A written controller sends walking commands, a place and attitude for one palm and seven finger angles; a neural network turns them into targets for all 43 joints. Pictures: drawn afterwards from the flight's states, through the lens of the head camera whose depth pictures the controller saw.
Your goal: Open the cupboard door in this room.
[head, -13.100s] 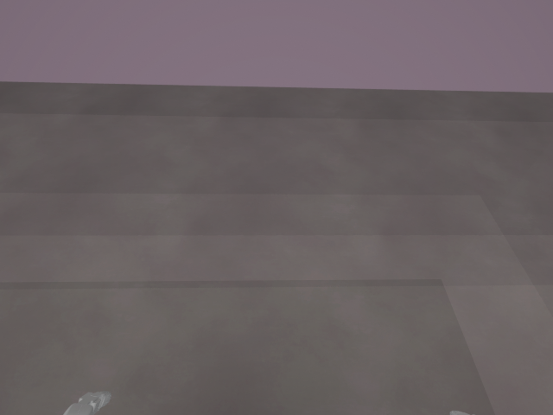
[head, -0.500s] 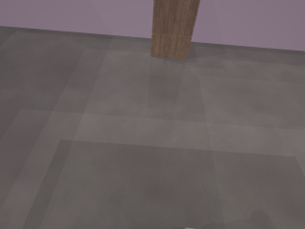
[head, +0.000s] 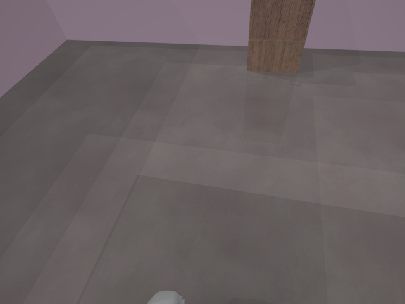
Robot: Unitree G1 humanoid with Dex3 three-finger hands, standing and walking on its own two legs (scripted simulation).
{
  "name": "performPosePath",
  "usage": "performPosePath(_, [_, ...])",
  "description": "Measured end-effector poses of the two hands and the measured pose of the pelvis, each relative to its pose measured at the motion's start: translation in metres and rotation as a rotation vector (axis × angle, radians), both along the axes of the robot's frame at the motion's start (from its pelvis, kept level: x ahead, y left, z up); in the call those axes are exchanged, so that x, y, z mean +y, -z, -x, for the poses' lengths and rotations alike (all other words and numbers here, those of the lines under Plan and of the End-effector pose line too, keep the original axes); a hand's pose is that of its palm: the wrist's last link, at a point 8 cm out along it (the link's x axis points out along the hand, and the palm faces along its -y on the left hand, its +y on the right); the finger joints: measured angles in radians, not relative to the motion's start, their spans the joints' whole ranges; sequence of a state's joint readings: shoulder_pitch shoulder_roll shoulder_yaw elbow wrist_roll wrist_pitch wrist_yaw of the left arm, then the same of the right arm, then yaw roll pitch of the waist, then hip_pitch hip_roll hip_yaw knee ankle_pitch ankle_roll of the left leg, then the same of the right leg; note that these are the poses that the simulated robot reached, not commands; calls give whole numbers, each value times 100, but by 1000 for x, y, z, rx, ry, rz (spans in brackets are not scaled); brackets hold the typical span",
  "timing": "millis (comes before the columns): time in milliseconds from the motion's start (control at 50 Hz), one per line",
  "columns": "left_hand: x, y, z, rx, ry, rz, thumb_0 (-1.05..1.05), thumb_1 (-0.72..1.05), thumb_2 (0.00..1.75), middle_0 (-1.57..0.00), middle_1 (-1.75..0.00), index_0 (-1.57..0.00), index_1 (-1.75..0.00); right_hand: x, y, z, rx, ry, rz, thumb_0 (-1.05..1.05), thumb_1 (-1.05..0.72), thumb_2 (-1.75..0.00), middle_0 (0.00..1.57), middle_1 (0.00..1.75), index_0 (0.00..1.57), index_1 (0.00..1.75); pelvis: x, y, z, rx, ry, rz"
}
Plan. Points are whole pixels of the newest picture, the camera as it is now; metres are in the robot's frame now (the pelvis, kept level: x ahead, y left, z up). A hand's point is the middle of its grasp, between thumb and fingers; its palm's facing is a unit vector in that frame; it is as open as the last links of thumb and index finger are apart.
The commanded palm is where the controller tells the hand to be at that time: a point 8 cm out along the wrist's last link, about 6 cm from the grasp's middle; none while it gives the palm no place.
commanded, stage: turn or walk to find it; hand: left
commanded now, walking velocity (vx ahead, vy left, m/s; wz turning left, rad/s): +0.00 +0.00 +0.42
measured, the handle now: out of the picture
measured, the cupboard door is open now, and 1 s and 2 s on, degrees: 0 0 0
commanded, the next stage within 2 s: stand and wait in 0.42 s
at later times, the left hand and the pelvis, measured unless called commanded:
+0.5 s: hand out of the picture -0.01 +0.27 -0.18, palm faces +0.26 -0.94 -0.24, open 7.4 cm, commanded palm none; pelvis -0.01 +0.05 +0.00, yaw +12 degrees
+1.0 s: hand out of the picture -0.01 +0.19 -0.16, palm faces +0.30 -0.92 -0.26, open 7.3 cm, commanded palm none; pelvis +0.00 +0.00 +0.00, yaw +16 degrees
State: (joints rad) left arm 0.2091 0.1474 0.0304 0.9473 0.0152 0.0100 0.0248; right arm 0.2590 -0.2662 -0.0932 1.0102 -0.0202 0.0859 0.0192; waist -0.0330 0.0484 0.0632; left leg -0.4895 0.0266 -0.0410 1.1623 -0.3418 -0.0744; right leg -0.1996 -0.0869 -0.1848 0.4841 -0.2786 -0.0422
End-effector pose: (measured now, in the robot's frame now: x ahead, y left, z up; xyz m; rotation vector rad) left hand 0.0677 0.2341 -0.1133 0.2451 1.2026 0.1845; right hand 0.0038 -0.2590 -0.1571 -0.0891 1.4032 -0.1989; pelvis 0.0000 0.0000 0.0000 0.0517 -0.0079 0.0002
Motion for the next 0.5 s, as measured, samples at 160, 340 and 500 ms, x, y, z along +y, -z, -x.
performPosePath(160, [20, 16, 61, 87, -127, 24, 1, 91, 90, -21, -30, -20, -30, 14, -8, -51, -39, -140, 32, 1, -91, -90, 19, 29, 19, 30, 11, 3, 5, 9, -77, 13])
performPosePath(340, [68, 50, 120, 186, -258, 61, 1, 91, 90, -21, -30, -20, -30, 73, -26, -126, -238, -305, 75, 1, -91, -90, 20, 29, 20, 30, 44, 17, 13, 2, -145, 45])
performPosePath(500, [82, 31, 99, 92, -282, 58, 1, 91, 90, -20, -30, -20, -30, 95, -35, -128, -233, -353, 55, 0, -90, -89, 20, 29, 20, 30, 51, 2, 14, 4, -204, 66])
